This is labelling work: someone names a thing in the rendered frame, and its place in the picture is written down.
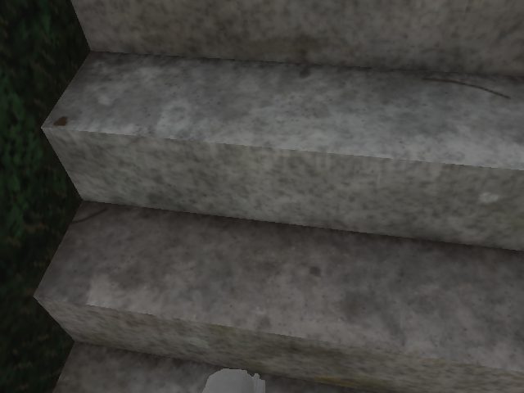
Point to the robot left thigh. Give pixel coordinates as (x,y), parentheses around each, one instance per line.
(234,381)

